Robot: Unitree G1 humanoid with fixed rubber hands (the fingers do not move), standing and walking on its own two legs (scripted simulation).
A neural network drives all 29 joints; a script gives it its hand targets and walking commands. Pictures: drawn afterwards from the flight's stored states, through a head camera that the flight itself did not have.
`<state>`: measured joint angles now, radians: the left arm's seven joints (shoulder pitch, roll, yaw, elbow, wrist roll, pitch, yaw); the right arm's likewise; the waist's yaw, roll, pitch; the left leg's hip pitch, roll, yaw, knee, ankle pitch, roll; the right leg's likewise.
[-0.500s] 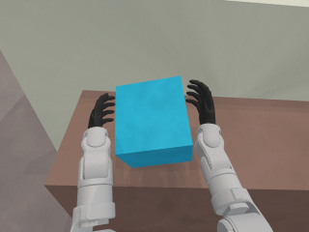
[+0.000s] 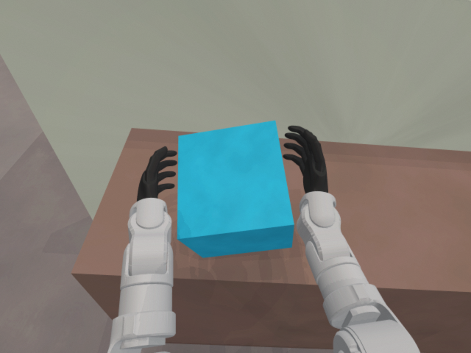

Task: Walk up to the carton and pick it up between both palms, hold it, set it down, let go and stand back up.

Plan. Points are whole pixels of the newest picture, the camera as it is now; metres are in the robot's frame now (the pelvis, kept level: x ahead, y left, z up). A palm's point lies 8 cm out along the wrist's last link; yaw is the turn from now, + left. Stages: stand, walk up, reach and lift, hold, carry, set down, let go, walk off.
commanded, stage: set down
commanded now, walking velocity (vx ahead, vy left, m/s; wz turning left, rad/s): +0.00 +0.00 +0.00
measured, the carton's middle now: (236, 193) +0.39 +0.01 +0.04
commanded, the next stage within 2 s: none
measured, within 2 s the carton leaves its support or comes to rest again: rests again in 1.70 s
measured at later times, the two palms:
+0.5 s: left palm (159, 204) +0.35 +0.15 +0.06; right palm (308, 180) +0.39 -0.11 +0.09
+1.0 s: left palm (162, 214) +0.35 +0.15 +0.03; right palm (300, 190) +0.40 -0.11 +0.05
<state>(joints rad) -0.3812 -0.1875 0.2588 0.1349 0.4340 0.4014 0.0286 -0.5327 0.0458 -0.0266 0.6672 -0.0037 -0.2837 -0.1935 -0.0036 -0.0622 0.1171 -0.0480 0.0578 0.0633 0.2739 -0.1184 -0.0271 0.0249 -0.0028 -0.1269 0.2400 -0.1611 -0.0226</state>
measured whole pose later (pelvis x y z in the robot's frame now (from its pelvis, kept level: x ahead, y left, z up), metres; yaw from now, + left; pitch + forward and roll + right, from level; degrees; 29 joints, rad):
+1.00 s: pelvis +0.01 -0.01 +0.00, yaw -2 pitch +4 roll +0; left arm -0.46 -0.22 0.44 0.58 0.43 0.02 0.13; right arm -0.68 0.07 -0.27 1.06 -0.21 -0.41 -0.15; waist 0.08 -0.02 0.02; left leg -0.23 0.09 0.09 0.26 -0.10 -0.05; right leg -0.18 0.03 -0.10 0.24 -0.14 -0.05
